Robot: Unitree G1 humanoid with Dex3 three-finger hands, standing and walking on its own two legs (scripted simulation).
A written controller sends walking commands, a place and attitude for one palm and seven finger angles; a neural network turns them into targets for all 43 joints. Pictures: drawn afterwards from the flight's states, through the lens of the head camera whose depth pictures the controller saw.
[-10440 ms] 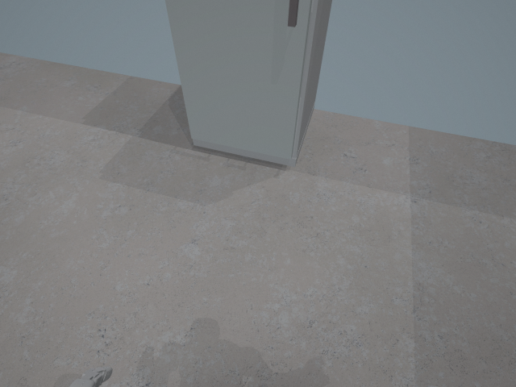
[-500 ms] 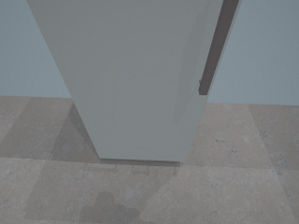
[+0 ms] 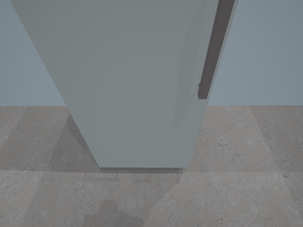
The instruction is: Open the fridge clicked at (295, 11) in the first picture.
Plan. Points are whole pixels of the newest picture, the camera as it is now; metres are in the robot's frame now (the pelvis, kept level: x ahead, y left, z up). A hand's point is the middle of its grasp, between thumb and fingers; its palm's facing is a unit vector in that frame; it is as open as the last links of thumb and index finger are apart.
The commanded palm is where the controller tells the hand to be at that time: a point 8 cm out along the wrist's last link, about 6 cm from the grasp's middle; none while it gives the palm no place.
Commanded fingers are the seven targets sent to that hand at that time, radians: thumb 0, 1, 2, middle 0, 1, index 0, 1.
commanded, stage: shuffle to correct the standing spot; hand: right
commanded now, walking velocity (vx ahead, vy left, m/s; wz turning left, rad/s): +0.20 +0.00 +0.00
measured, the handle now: (215, 34) +0.56 -0.15 +0.24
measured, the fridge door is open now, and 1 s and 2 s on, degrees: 0 0 0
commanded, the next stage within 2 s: come to a stop and stand still in 0.16 s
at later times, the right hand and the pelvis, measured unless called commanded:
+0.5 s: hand (209, 217) +0.19 -0.16 -0.16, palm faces +0.05 +0.97 -0.24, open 7.3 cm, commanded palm none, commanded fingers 0.00 -0.90 -0.90 0.20 0.30 0.20 0.30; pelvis +0.11 +0.03 +0.00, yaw -3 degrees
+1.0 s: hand out of the picture +0.07 -0.19 -0.17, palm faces +0.11 +0.97 -0.20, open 7.4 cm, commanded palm none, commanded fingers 0.00 -0.90 -0.90 0.20 0.30 0.20 0.30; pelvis +0.08 -0.01 +0.01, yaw -2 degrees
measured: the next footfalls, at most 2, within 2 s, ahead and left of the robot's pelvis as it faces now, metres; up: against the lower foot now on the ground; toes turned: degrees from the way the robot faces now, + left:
left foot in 0.34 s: +0.19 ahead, +0.11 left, +0.00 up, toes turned +6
right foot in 0.76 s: +0.16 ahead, -0.11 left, +0.00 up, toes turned -6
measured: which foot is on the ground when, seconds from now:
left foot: down 0.00-0.06, up 0.08-0.32, down 0.34-0.76, up 0.78-1.00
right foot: down 0.00-0.36, up 0.38-0.74, down 0.76-1.00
